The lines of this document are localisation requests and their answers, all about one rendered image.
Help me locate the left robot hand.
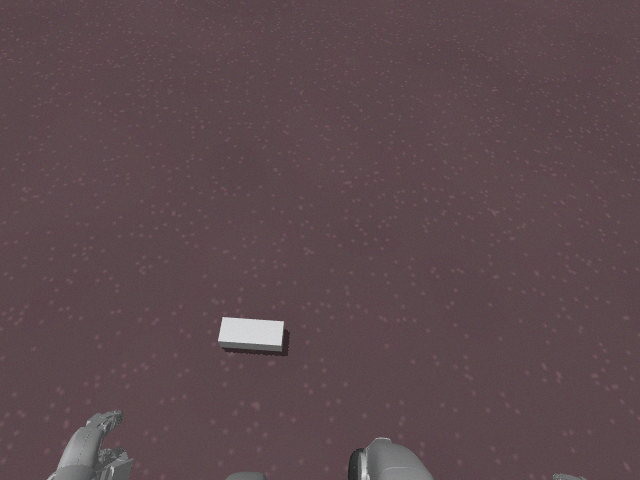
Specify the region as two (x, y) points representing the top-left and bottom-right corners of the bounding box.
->
(56, 411), (134, 480)

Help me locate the carton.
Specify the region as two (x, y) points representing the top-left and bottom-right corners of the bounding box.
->
(218, 317), (284, 352)

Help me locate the right robot foot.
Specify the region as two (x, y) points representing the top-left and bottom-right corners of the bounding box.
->
(348, 448), (364, 480)

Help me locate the left robot arm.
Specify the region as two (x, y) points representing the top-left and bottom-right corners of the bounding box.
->
(47, 464), (97, 480)

